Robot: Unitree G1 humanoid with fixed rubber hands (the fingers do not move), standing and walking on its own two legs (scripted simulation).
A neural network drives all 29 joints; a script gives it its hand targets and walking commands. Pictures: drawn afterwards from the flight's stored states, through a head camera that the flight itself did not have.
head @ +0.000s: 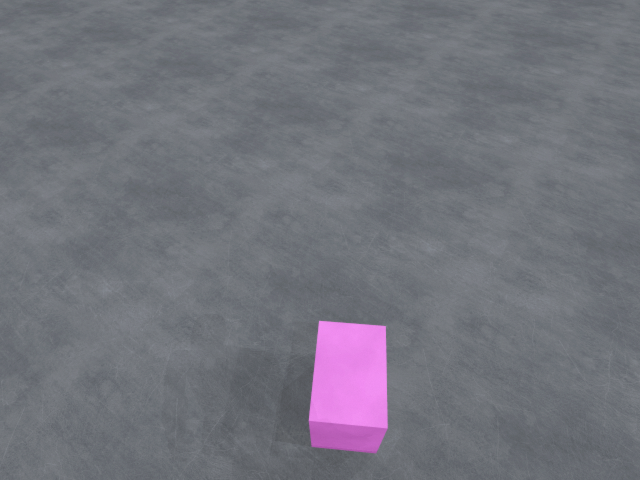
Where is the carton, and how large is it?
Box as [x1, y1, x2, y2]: [309, 321, 387, 452]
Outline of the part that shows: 319,321 309,413 311,445 317,447 376,452 387,428 385,326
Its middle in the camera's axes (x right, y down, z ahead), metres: +0.08 +0.42 +1.10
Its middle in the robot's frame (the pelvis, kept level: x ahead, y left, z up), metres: +0.45 -0.04 -0.64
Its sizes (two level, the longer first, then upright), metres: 0.263 0.185 0.265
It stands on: the floor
